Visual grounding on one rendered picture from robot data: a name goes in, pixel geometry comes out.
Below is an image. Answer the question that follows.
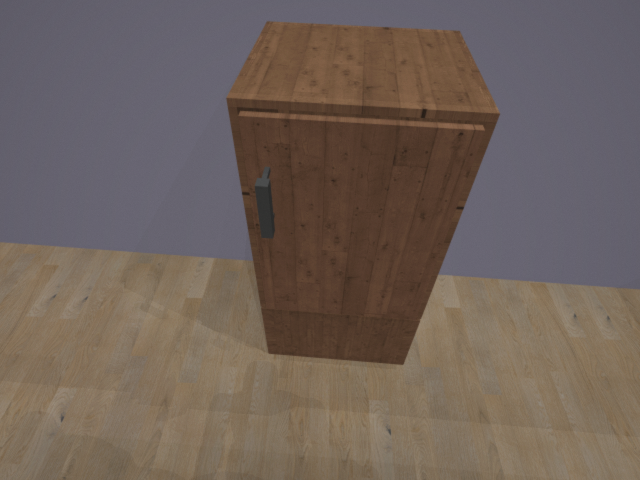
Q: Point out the cupboard door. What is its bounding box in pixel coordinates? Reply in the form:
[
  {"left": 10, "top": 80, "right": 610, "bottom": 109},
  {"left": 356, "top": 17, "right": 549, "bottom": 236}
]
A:
[{"left": 238, "top": 111, "right": 485, "bottom": 320}]

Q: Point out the handle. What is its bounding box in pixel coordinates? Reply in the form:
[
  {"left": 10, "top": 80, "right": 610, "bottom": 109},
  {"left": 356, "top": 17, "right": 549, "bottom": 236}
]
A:
[{"left": 255, "top": 167, "right": 275, "bottom": 239}]

